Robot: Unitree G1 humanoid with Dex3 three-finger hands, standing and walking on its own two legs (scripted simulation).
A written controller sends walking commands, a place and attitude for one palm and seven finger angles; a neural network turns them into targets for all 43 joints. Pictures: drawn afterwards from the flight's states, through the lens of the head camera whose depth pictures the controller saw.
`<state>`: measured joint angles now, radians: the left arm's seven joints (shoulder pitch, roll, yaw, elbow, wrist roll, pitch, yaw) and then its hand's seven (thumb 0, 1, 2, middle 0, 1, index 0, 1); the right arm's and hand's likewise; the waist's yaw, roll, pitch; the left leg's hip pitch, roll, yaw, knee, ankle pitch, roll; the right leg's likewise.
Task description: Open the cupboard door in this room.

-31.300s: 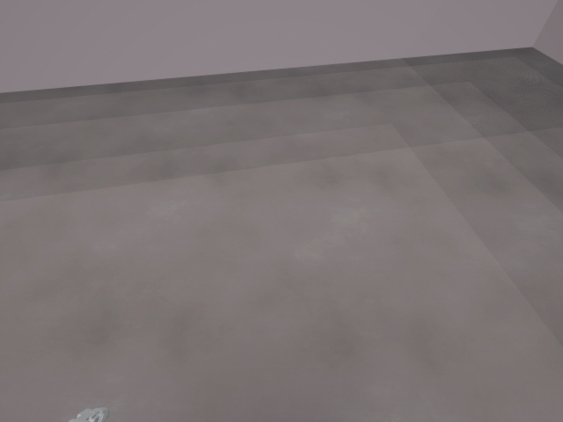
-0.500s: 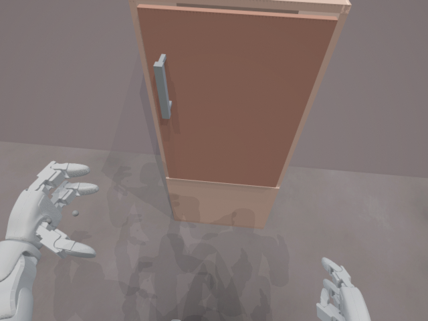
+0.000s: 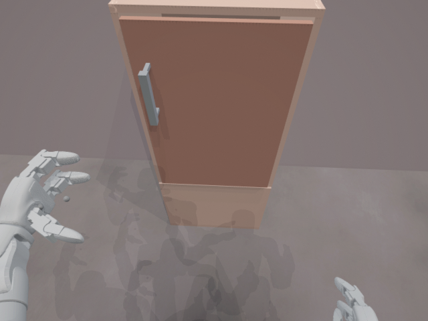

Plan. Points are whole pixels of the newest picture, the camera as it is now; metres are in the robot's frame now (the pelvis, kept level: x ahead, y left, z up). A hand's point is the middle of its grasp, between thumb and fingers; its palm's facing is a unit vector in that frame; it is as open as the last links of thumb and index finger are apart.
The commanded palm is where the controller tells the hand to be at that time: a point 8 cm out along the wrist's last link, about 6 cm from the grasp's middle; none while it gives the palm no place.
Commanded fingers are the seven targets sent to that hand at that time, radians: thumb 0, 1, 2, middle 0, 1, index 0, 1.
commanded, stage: raise the hand with hooked fingers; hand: left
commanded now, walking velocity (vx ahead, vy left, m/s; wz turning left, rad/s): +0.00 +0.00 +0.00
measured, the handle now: (151, 95) +0.61 +0.19 +0.08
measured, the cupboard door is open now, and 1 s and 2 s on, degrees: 0 0 0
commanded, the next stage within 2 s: move the hooked fingers beside the handle in 0.24 s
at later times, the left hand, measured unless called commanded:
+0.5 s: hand (69, 195) +0.30 +0.27 +0.10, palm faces +0.02 -1.00 -0.02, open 14.0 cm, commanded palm +0.29 +0.31 +0.10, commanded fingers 0.00 -0.50 0.30 -0.30 -1.20 -0.30 -1.20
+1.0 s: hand (93, 154) +0.40 +0.26 +0.09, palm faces -0.02 -1.00 -0.01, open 14.0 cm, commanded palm +0.38 +0.31 +0.09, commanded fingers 0.00 -0.50 0.30 -0.30 -1.20 -0.30 -1.20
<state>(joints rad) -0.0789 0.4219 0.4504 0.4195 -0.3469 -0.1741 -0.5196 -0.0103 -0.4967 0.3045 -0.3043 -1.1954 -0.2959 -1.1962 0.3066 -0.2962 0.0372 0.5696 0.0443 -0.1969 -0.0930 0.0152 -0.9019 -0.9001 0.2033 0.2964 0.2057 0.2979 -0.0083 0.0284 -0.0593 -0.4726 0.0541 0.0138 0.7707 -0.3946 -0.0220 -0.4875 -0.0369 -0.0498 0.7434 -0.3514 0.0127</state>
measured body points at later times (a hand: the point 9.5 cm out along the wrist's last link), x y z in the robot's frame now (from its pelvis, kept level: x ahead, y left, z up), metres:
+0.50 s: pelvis -0.01 +0.00 +0.00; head +0.02 -0.01 +0.45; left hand +0.29 +0.32 +0.10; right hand +0.15 -0.25 -0.08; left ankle +0.00 +0.13 -0.71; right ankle +0.02 -0.13 -0.71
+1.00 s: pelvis -0.01 +0.00 -0.01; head +0.05 +0.01 +0.43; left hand +0.39 +0.32 +0.10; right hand +0.06 -0.28 -0.11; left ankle +0.00 +0.13 -0.71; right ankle +0.02 -0.13 -0.71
